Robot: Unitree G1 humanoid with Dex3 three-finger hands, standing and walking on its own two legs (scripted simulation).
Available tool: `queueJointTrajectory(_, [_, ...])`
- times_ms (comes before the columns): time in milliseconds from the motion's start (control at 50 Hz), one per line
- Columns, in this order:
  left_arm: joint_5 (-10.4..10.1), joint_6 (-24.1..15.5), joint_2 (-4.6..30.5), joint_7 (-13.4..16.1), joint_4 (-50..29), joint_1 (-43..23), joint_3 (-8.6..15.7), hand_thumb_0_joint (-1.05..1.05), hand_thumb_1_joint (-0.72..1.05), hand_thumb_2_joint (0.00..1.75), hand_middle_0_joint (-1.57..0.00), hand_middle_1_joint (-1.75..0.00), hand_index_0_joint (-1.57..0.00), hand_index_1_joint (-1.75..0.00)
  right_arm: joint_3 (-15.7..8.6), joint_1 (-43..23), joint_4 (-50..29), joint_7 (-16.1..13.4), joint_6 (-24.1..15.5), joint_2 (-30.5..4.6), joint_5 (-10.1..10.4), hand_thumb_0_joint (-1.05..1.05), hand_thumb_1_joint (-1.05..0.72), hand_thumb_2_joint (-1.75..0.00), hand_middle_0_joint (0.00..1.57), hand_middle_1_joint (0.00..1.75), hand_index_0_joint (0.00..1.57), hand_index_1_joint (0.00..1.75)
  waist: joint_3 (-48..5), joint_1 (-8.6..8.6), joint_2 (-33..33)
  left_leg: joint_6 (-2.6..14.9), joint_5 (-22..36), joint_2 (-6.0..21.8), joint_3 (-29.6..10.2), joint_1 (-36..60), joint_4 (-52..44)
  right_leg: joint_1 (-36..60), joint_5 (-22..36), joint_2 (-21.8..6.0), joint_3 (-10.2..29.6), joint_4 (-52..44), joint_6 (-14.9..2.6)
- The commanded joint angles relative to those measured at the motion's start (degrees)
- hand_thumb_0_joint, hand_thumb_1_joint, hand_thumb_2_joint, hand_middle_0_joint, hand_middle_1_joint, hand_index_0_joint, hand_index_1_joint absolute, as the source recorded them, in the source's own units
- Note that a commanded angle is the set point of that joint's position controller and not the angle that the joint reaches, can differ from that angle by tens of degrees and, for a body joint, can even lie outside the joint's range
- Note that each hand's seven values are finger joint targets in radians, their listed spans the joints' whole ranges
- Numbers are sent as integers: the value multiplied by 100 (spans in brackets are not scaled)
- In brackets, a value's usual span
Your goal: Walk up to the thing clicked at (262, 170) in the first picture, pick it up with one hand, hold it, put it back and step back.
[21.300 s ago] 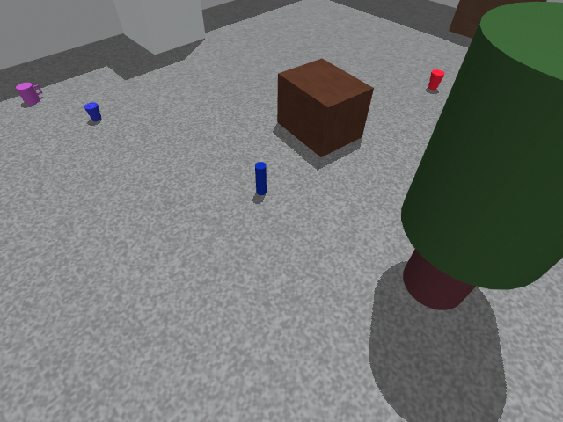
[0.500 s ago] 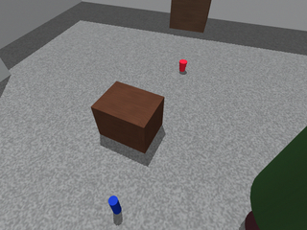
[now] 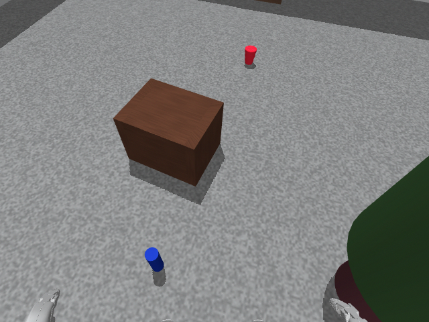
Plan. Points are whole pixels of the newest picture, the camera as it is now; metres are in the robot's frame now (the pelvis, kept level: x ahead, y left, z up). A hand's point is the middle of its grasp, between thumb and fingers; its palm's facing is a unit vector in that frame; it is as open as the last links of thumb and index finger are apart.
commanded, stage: go down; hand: left
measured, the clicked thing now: (154, 260) +0.41 +0.22 -0.66
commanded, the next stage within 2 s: none
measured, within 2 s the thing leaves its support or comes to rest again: neither
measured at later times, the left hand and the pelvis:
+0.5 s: hand out of the picture +0.15 +0.28 -0.16, palm faces +0.08 -0.95 -0.31, open 17.5 cm; pelvis +0.00 +0.00 -0.05, yaw +1 degrees
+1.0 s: hand (74, 289) +0.24 +0.33 -0.24, palm faces +0.11 -0.97 -0.23, open 17.3 cm; pelvis -0.04 +0.00 -0.17, yaw +0 degrees
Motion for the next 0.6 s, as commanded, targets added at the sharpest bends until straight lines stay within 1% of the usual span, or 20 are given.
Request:
queueJointTrajectory(0, [-61,-148,1133,-31,-1428,-124,377,0,-55,2,-9,-8,-9,-8,-397,-107,-868,-133,-417,-951,16,0,-87,-89,20,30,20,30,-1308,55,224,29,982,-156,-137,362,-71,30,742,258,-104,66,-250])
queueJointTrajectory(20, [-59,-142,1148,-40,-1641,-134,364,0,-57,2,-9,-8,-8,-9,-396,-121,-919,-154,-452,-946,13,0,-88,-89,20,30,20,30,-1348,40,389,10,952,-138,-159,302,23,-163,709,264,-98,189,-253])
queueJointTrajectory(40, [-46,-92,1179,-47,-1705,78,417,0,-58,2,-9,-8,-8,-8,-398,-122,-950,-178,-481,-940,14,0,-88,-89,20,30,20,30,-1406,32,421,9,937,-115,-182,287,84,-256,680,260,-100,267,-263])
queueJointTrajectory(60, [-43,-56,1226,-40,-2000,200,486,0,-59,2,-9,-8,-8,-9,-399,-92,-1011,-207,-503,-939,10,0,-87,-89,20,30,20,30,-1550,66,479,10,955,-115,-181,316,127,-243,692,249,-92,306,-260])
queueJointTrajectory(80, [-45,9,1195,-45,-1972,477,516,0,-59,1,-10,-8,-9,-8,-394,-89,-1024,-231,-523,-938,10,0,-88,-89,20,30,20,30,-1558,52,438,10,1016,-110,-199,289,176,-245,737,256,-104,362,-253])
queueJointTrajectory(100, [-46,63,1152,-46,-2086,571,476,0,-59,1,-9,-8,-9,-9,-386,-105,-1057,-247,-547,-934,6,0,-88,-89,20,30,20,30,-1507,48,395,6,1028,-100,-222,221,212,-299,726,266,-126,418,-251])
queueJointTrajectory(140, [-31,191,1289,-35,-2386,636,568,0,-61,1,-10,-8,-9,-8,-371,-149,-1093,-307,-578,-934,8,0,-88,-89,20,30,20,30,-1495,91,545,-2,1068,-101,-230,153,310,-407,728,254,-108,499,-253])
queueJointTrajectory(160, [-37,253,1289,-27,-2501,627,565,0,-59,1,-9,-7,-9,-7,-361,-159,-1146,-326,-588,-943,15,0,-88,-89,20,30,20,30,-1440,49,490,1,978,-106,-234,80,331,-423,674,260,-114,509,-241])
queueJointTrajectory(180, [-47,325,1305,-26,-2652,781,632,0,-61,1,-9,-8,-9,-8,-350,-163,-1166,-353,-609,-915,15,0,-88,-89,20,30,20,30,-1499,82,546,12,981,-115,-218,51,399,-423,691,246,-98,536,-242])
queueJointTrajectory(200, [-65,417,1204,-34,-2615,878,568,0,-61,0,-10,-7,-9,-7,-324,-163,-1196,-380,-620,-893,14,0,-88,-89,20,30,20,30,-1435,0,428,37,949,-131,-201,-35,486,-454,704,243,-87,528,-222])
queueJointTrajectory(280, [-119,620,1171,-90,-2848,1017,609,0,-61,0,-9,-6,-8,-7,-291,-213,-1269,-428,-719,-870,-9,0,-89,-89,20,30,20,30,-1321,-10,483,28,843,-94,-289,-285,629,-734,548,252,-134,739,-231])
queueJointTrajectory(320, [-153,663,1139,-149,-3050,1140,618,0,-61,0,-10,-6,-9,-7,-283,-191,-1344,-463,-752,-822,-26,0,-89,-89,20,30,20,30,-1493,-33,492,47,969,-109,-273,-313,795,-733,674,228,-115,818,-227])
queueJointTrajectory(360, [-191,662,1147,-202,-3139,1194,658,0,-61,0,-10,-7,-9,-7,-286,-191,-1351,-465,-797,-819,-46,0,-89,-89,20,30,20,30,-1548,-25,515,34,1111,-93,-297,-412,909,-843,759,240,-136,981,-227])
queueJointTrajectory(420, [-226,603,1151,-279,-3321,1295,697,0,-61,0,-9,-6,-9,-6,-289,-224,-1465,-463,-853,-807,-68,0,-89,-89,20,30,20,30,-1555,0,543,25,950,-80,-333,-572,1028,-1113,584,260,-156,1156,-233])
queueJointTrajectory(440, [-253,582,1160,-305,-3360,1345,748,0,-61,0,-9,-5,-8,-6,-291,-197,-1463,-460,-868,-793,-71,0,-89,-90,20,30,20,30,-1682,-3,649,26,1055,-76,-328,-557,1120,-1126,640,241,-139,1223,-241])
queueJointTrajectory(460, [-266,547,1154,-316,-3486,1399,755,0,-59,0,-9,-4,-8,-5,-299,-208,-1517,-458,-878,-799,-81,0,-90,-90,20,30,20,30,-1685,1,578,22,982,-76,-350,-635,1117,-1144,597,255,-164,1261,-237])
queueJointTrajectory(480, [-291,525,1209,-324,-3529,1432,839,0,-60,0,-9,-5,-8,-6,-298,-223,-1509,-456,-887,-799,-83,0,-90,-90,20,30,20,30,-1720,45,660,13,979,-72,-368,-657,1151,-1224,571,259,-163,1330,-242])
queueJointTrajectory(520, [-308,475,1246,-331,-3646,1522,896,0,-56,0,-9,-2,-7,-2,-304,-214,-1553,-450,-909,-800,-83,0,-91,-90,20,30,20,30,-1867,78,669,7,1149,-59,-409,-685,1244,-1295,622,259,-171,1470,-250])
queueJointTrajectory(560, [-337,443,1188,-338,-3624,1659,898,0,-55,0,-8,-3,-7,-4,-306,-200,-1580,-445,-914,-795,-87,0,-91,-90,20,30,20,30,-1870,40,555,24,1128,-68,-405,-798,1362,-1321,646,260,-173,1531,-240])
queueJointTrajectory(580, [-365,430,1261,-349,-3661,1564,956,0,-54,0,-8,-3,-7,-4,-297,-219,-1560,-440,-916,-797,-83,0,-93,-90,20,30,20,30,-1895,51,568,32,1123,-73,-403,-889,1429,-1396,647,252,-157,1581,-237])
